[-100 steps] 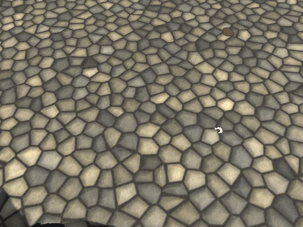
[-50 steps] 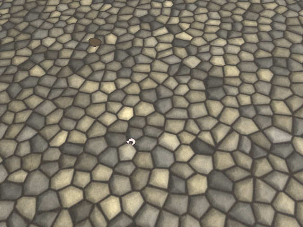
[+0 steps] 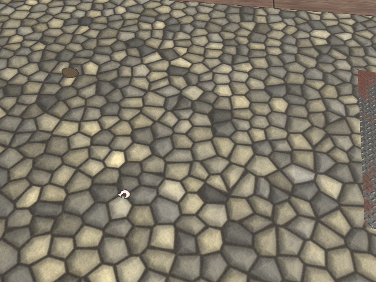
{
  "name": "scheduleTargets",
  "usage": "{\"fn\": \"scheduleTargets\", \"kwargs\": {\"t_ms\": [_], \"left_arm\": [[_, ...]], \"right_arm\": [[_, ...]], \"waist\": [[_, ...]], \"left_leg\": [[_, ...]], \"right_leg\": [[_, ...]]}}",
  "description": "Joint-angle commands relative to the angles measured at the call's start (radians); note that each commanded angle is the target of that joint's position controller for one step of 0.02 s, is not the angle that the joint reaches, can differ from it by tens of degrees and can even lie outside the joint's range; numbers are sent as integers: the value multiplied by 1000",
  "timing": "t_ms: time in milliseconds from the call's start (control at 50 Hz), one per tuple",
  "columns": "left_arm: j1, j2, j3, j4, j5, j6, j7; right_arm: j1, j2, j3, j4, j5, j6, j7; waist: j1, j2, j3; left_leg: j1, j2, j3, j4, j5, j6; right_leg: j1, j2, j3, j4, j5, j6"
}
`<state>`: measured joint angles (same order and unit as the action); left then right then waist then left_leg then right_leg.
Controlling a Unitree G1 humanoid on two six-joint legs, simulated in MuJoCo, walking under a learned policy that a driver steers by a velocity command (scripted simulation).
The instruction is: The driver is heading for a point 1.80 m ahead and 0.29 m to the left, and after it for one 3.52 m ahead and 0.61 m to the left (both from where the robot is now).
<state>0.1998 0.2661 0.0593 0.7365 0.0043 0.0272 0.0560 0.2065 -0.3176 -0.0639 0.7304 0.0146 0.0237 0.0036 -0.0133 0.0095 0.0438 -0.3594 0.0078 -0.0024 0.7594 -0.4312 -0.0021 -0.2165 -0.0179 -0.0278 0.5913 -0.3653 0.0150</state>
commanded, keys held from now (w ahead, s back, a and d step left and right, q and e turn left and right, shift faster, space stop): q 0.38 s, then w+q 0.16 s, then w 0.32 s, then w+e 0.14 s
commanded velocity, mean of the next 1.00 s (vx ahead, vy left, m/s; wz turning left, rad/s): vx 0.20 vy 0.00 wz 0.37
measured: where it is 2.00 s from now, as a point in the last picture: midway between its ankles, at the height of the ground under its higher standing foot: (134, 242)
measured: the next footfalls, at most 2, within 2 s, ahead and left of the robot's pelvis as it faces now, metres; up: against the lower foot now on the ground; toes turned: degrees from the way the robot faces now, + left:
right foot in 0.52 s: +0.09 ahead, -0.11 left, +0.00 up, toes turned +23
left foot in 0.94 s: +0.21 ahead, +0.25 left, +0.00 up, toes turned +24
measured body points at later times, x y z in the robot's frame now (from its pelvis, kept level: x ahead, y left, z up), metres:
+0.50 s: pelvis +0.01 +0.00 +0.01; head +0.04 +0.01 +0.46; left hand +0.09 +0.31 -0.08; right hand +0.23 -0.24 -0.07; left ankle +0.01 +0.10 -0.73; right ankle +0.05 -0.13 -0.72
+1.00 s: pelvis +0.15 +0.10 +0.00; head +0.18 +0.12 +0.45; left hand +0.01 +0.35 -0.13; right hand +0.46 -0.02 -0.06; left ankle +0.17 +0.23 -0.73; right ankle +0.06 -0.11 -0.68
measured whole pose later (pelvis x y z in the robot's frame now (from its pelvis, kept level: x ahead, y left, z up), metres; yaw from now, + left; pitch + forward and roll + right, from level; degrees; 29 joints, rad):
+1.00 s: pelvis +0.15 +0.10 +0.00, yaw +22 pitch +2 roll +0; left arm 0.45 0.29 0.04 0.85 -0.03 -0.06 0.00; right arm 0.07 -0.27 -0.03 0.58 0.01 -0.07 0.02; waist 0.08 -0.01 0.03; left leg -0.44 0.00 0.04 0.58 -0.18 0.04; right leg -0.14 -0.05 0.07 0.78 -0.50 0.01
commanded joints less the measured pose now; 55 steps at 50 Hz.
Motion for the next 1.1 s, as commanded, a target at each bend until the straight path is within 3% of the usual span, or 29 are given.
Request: {"fn": "scheduleTargets", "kwargs": {"t_ms": [20,40,60,80,100,120,160,240,380,440,480,500,520,540,560,580,600,640,780,840,880,920,940,960,980,1000,1020,1060,1100], "left_arm": [[-88,188,52,-79,-19,-10,12],[-66,173,50,-69,-25,-6,12],[-10,135,44,-65,-8,-6,8],[-96,94,26,-134,15,-8,13],[-102,115,32,-129,6,-12,15],[-80,134,37,-117,-7,-11,9],[-69,152,49,-88,1,-12,11],[-63,107,37,-81,-10,-19,-2],[-105,113,33,-87,-16,-39,-19],[-92,127,38,-89,-26,-58,-36],[-40,120,41,-74,-34,-77,-46],[6,128,49,-55,-33,-85,-46],[79,177,61,-44,-21,-90,-41],[133,256,71,-34,5,-92,-43],[89,262,75,-36,31,-107,-55],[35,195,57,-51,14,-114,-49],[14,154,43,-53,-2,-115,-43],[55,135,31,-35,-9,-116,-37],[162,180,31,12,-18,-114,-43],[208,208,33,35,-27,-106,-52],[222,218,35,48,-38,-99,-57],[196,226,33,51,-42,-91,-55],[198,199,23,49,-35,-94,-56],[187,122,-7,10,-3,-101,-58],[280,32,-31,-15,-24,-117,-53],[220,159,4,1,-53,-123,-53],[158,182,16,-19,-63,-122,-56],[121,150,16,-13,-38,-110,-55],[151,107,13,5,-40,-88,-59]], "right_arm": [[5,-52,-17,-77,4,-10,16],[28,-71,-26,-71,-1,-10,19],[46,-157,-50,-85,-7,-13,12],[86,-257,-66,-101,-25,-22,17],[110,-208,-46,-107,-45,-42,18],[59,-181,-39,-115,-40,-54,13],[-17,-168,-38,-130,-6,-47,-6],[0,-146,-32,-141,-3,-21,-32],[-14,-172,-50,-164,-6,7,-40],[-20,-165,-49,-170,4,12,-35],[-42,-154,-44,-173,10,14,-36],[-43,-135,-37,-174,13,12,-38],[-21,-85,-22,-177,8,7,-37],[-14,-40,-11,-206,11,-5,-34],[-73,-106,-27,-239,5,-24,-33],[-57,-148,-40,-216,2,-30,-30],[-19,-144,-43,-185,-4,-32,-27],[-15,-100,-32,-169,-8,-45,-14],[-186,-13,11,-220,-1,-87,15],[-223,-19,13,-230,10,-97,32],[-214,-42,5,-236,18,-102,38],[-76,-87,-21,-203,17,-106,31],[68,-134,-46,-163,14,-103,19],[261,-207,-65,-140,-7,-94,2],[293,-263,-69,-129,-28,-90,5],[262,-162,-44,-124,-26,-96,9],[197,-119,-29,-118,-14,-99,9],[91,-66,-15,-113,-19,-107,13],[51,-40,-14,-99,-28,-126,12]], "waist": [[-16,-137,-53],[-19,-100,-62],[6,107,-79],[-25,332,-75],[-44,223,-136],[-15,151,-115],[8,44,-95],[8,89,-129],[-15,146,-101],[-13,163,-109],[32,160,-84],[58,134,-76],[72,18,-118],[59,-179,-104],[50,-209,4],[31,-173,47],[19,-158,42],[40,-143,38],[111,-141,56],[123,-146,64],[99,-159,67],[-7,-145,-4],[-79,-108,-105],[-158,32,-289],[-97,318,-410],[-121,194,-302],[-95,171,-171],[-38,112,-63],[2,114,-41]], "left_leg": [[24,4,49,-87,79,28],[96,-11,25,-196,205,46],[197,100,-209,-333,469,103],[256,328,-621,-451,620,309],[290,358,-651,-460,606,369],[275,325,-548,-429,591,335],[258,241,-424,-412,521,246],[251,161,-340,-418,549,226],[184,145,-445,-428,351,230],[137,119,-512,-460,17,222],[58,81,-529,-447,-126,192],[-18,43,-504,-405,-174,156],[-153,-22,-407,-203,-247,96],[-348,-157,-201,57,-209,50],[-454,-69,-200,199,-122,35],[-461,-39,-202,260,-37,22],[-453,-34,-188,289,28,2],[-455,-24,-163,325,134,-19],[-337,40,-7,9,311,-46],[-208,20,33,-122,293,-25],[-136,11,27,-188,270,11],[88,-26,40,-276,290,56],[311,-14,26,-289,304,83],[625,207,-204,-263,258,143],[768,427,-654,-424,-2,265],[655,398,-659,-485,-101,249],[545,370,-493,-493,-52,218],[363,278,-292,-546,144,188],[278,240,-165,-595,290,178]], "right_leg": [[-8,-258,174,-110,475,-171],[-37,-208,117,-31,390,-125],[-147,-99,-1,198,175,-38],[-390,84,-1,426,-296,39],[-406,59,135,598,-351,39],[-422,35,149,652,-280,33],[-429,0,148,590,-127,39],[-338,33,119,453,-17,75],[-216,62,134,158,-6,82],[-129,72,116,36,0,51],[-2,72,96,-137,71,12],[106,45,97,-235,115,-15],[267,-118,245,-279,13,-72],[310,-308,549,-368,-235,-182],[185,-385,700,-428,-365,-259],[161,-338,617,-434,-362,-245],[178,-281,527,-432,-294,-208],[193,-228,406,-440,-150,-184],[149,-188,194,-469,159,-197],[120,-207,165,-454,217,-196],[133,-241,191,-430,270,-189],[116,-224,164,-288,537,-155],[51,-167,111,-99,625,-122],[-159,-103,73,237,355,-76],[-434,47,90,537,-204,-29],[-512,4,185,660,-177,-29],[-556,-40,161,668,-83,-40],[-498,-98,139,598,60,-31],[-424,-112,134,586,138,-23]]}}
Over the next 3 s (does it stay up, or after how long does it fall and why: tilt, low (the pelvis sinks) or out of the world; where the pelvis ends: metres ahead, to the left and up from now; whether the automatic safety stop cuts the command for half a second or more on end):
stays up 1.01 0.24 0.02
